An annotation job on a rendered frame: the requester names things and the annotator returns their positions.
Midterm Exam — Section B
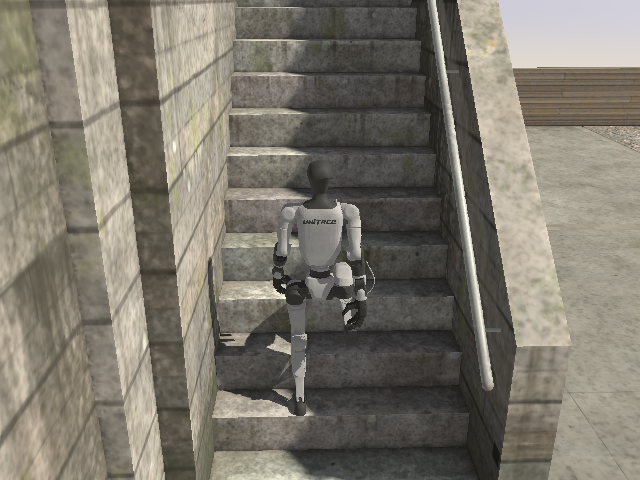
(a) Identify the right robot hand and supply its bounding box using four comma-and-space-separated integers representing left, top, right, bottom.
342, 299, 367, 330

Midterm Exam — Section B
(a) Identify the left robot shin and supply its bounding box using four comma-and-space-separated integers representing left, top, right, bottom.
291, 333, 306, 402

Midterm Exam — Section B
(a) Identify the left robot hand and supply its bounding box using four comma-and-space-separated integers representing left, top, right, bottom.
273, 274, 295, 294

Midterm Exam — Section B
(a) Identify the right robot thigh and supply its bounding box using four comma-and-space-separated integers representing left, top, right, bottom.
333, 262, 354, 299

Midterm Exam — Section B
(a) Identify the robot right forearm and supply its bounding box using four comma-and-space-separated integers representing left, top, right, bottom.
350, 246, 367, 301

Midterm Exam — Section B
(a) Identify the right robot upper arm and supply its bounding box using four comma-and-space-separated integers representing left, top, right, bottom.
341, 203, 362, 261

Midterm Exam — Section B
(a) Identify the robot left forearm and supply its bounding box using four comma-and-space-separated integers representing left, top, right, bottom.
272, 242, 287, 279

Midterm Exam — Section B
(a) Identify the left robot upper arm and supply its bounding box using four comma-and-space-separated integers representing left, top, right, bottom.
276, 203, 299, 257

